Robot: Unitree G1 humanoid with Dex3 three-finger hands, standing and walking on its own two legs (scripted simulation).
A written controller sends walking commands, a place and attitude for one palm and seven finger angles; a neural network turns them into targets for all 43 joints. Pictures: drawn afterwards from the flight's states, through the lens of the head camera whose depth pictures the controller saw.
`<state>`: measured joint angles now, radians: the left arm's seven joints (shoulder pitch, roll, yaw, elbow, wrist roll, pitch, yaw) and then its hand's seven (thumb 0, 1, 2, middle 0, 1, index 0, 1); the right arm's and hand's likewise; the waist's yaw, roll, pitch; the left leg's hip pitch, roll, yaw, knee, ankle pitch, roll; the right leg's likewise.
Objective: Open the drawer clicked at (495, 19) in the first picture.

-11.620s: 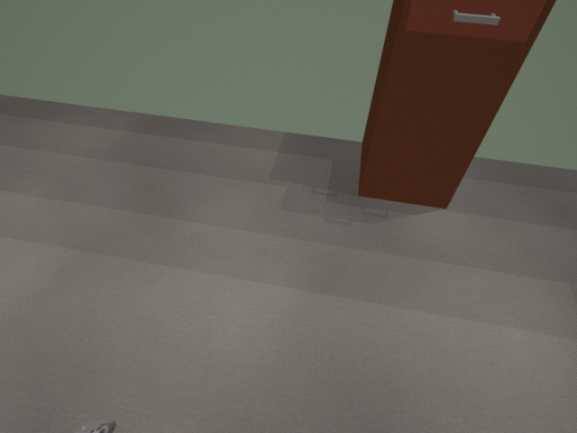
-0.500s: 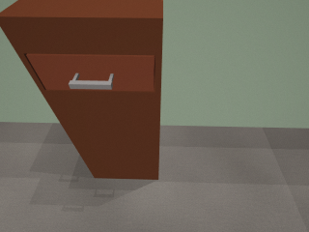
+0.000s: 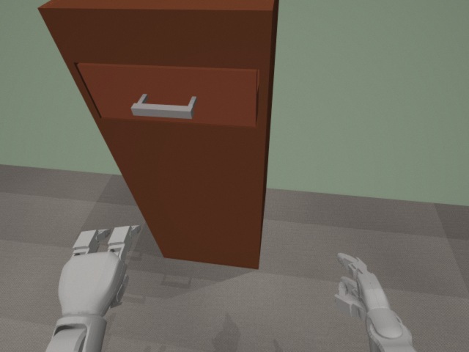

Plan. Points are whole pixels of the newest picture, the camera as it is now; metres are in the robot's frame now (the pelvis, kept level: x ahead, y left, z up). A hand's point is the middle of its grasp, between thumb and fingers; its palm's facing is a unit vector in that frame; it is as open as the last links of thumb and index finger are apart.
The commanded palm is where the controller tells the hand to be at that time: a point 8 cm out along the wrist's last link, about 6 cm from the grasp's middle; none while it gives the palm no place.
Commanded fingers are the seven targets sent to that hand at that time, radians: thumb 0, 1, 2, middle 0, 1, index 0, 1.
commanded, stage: raise the hand with hooked fingers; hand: left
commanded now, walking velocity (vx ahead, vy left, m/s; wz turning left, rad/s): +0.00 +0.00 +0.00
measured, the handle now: (165, 105) +0.55 +0.25 +0.12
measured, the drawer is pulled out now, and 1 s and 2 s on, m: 0.00 0.00 0.00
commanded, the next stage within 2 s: move the hooked fingers above the handle in 1.32 s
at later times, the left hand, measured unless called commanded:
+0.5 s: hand (94, 204) +0.27 +0.27 +0.14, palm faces +0.14 -0.10 -0.98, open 12.4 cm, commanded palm +0.24 +0.26 +0.20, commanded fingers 0.00 -0.38 0.35 -0.29 -1.12 -0.29 -1.12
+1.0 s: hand (61, 126) +0.31 +0.29 +0.25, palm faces +0.16 -0.02 -0.99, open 13.8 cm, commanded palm +0.26 +0.28 +0.29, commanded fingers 0.00 -0.50 0.30 -0.30 -1.20 -0.30 -1.20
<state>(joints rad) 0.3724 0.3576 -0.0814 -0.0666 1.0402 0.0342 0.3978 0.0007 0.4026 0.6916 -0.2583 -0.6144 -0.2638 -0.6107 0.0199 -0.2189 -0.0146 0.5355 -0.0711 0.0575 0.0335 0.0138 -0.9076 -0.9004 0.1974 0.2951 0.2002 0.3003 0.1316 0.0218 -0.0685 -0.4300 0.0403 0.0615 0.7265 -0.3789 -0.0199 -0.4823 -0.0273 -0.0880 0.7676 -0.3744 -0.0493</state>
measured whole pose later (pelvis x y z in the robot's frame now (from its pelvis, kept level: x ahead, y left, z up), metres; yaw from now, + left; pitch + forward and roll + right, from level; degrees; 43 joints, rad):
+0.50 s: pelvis +0.01 +0.03 +0.03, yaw +0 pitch -1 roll +1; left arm 0.11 0.46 -0.03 -0.19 0.90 0.07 0.10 0.00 -0.17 0.44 -0.30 -0.99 -0.30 -0.98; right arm 0.11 -0.28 -0.02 0.65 0.00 0.09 0.00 0.02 -0.91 -0.90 0.20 0.30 0.20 0.30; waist 0.10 0.09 0.01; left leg -0.17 0.00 0.07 0.44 -0.25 0.02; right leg -0.22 -0.05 -0.08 0.47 -0.24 0.00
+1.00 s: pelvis -0.01 +0.04 +0.03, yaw +1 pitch -2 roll +0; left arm -0.34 0.63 0.00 -0.07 0.81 0.12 -0.23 0.00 -0.49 0.30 -0.32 -1.20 -0.32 -1.20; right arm 0.08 -0.27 0.04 0.63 0.03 0.10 0.02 0.02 -0.91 -0.90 0.20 0.30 0.20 0.30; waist 0.10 0.11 0.02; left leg -0.14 -0.02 0.06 0.37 -0.19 0.03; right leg -0.18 -0.06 -0.09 0.40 -0.18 0.01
